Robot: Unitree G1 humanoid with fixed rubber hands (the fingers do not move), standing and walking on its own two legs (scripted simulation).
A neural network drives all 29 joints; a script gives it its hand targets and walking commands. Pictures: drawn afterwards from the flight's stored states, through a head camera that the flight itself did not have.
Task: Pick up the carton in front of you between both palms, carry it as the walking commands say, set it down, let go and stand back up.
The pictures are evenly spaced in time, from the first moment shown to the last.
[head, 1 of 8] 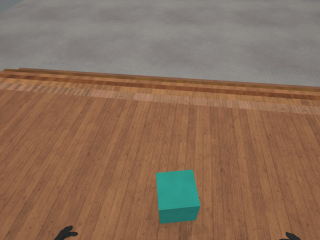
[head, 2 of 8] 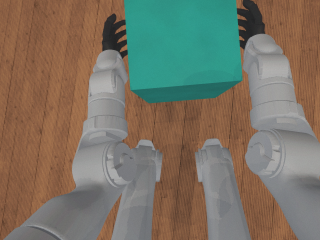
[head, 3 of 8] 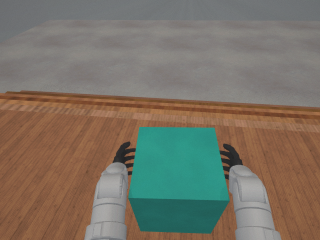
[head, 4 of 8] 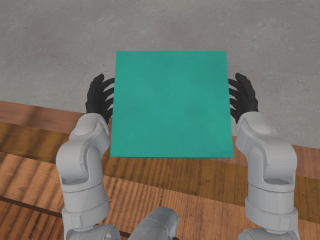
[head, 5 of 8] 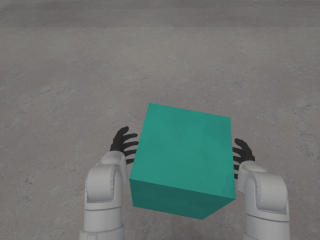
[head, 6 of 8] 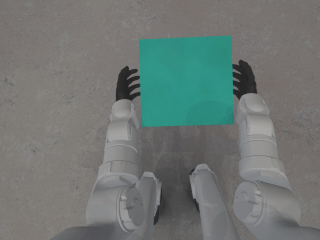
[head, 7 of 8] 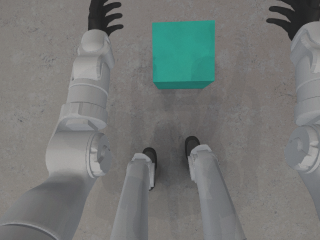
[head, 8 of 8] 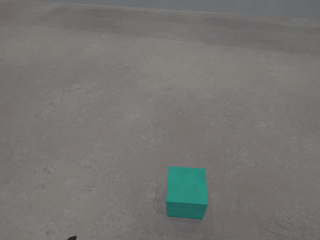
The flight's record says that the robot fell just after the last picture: no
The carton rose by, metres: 0.69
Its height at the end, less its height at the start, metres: -1.21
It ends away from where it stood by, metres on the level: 6.16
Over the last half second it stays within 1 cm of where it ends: yes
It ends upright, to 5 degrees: yes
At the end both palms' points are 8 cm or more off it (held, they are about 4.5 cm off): yes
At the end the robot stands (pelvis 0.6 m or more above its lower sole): yes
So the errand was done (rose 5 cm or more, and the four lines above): yes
